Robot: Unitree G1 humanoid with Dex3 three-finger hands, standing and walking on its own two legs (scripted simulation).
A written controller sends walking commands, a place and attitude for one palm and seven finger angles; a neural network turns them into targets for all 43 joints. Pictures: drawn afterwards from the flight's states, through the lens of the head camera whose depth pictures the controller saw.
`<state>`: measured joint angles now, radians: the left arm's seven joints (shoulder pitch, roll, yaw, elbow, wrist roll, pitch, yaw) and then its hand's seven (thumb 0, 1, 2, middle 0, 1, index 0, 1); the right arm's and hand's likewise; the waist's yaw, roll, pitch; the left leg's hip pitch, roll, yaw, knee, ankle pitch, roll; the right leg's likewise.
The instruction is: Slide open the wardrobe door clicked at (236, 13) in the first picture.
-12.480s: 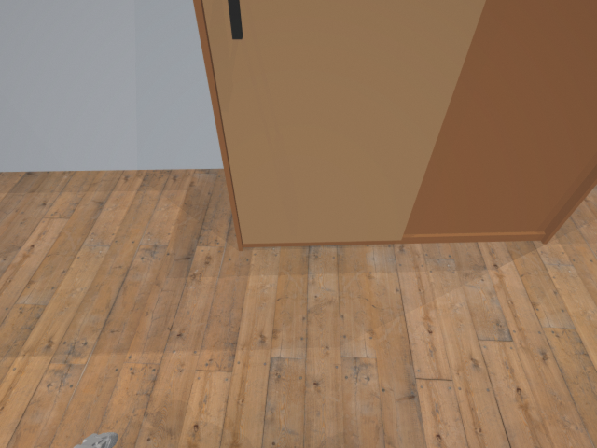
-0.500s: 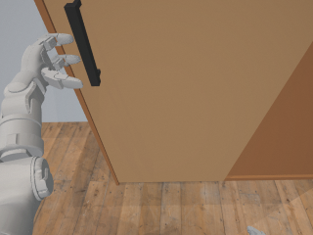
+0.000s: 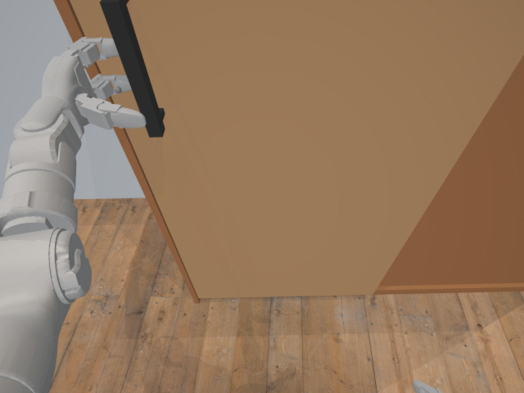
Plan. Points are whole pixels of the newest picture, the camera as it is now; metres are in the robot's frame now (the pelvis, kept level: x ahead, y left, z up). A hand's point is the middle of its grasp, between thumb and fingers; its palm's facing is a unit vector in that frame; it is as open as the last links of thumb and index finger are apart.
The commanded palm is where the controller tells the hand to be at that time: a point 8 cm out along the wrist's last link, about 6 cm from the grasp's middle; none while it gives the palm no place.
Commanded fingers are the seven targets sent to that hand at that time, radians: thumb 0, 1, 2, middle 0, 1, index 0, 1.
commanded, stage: feel for the door with the fingertips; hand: left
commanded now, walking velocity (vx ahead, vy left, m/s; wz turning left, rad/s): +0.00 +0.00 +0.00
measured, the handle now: (141, 70) +0.53 +0.18 +0.23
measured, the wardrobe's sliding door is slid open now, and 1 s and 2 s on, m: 0.00 0.00 0.00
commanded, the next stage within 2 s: slide the fingers in behind the handle in 0.16 s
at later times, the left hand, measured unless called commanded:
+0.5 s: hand (116, 90) +0.47 +0.20 +0.23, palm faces +0.02 -1.00 -0.01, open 14.0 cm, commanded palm +0.44 +0.26 +0.23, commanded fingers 0.00 -0.50 0.30 -0.30 -1.20 -0.30 -1.20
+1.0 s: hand (125, 95) +0.47 +0.19 +0.23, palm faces +0.02 -1.00 -0.03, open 14.0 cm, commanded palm +0.44 +0.24 +0.23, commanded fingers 0.00 -0.50 0.30 -0.30 -1.20 -0.30 -1.20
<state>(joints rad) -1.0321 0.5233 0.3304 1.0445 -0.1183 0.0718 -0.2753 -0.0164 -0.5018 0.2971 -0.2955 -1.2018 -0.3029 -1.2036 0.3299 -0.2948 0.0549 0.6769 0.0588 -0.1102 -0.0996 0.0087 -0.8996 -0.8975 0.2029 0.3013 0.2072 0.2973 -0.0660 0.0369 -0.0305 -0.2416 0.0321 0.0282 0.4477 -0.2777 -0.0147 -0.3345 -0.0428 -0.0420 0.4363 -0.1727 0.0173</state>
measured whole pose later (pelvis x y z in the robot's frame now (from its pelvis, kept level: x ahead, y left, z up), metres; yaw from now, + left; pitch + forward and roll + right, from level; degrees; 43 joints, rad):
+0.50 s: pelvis +0.00 +0.00 +0.00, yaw -1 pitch +4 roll +0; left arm -0.95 0.52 0.38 0.95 -0.12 0.08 -0.28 -0.02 -0.50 0.30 -0.30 -1.20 -0.30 -1.20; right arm 0.37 -0.30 0.04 0.67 0.06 -0.10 -0.08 0.01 -0.90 -0.90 0.20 0.30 0.21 0.30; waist -0.07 0.04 -0.05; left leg -0.23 0.04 0.05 0.44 -0.28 -0.01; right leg -0.33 -0.03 -0.02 0.42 -0.17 0.02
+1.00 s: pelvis +0.00 +0.00 +0.00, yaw +0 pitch +4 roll +0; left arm -1.00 0.46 0.29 0.97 -0.13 0.10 -0.23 -0.02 -0.50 0.30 -0.30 -1.20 -0.30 -1.21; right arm 0.29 -0.28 0.06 0.66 0.06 -0.12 -0.09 0.01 -0.90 -0.90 0.20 0.30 0.21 0.30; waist -0.05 0.04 -0.03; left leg -0.24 0.03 0.02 0.46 -0.28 -0.01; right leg -0.33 -0.05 -0.05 0.44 -0.18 0.02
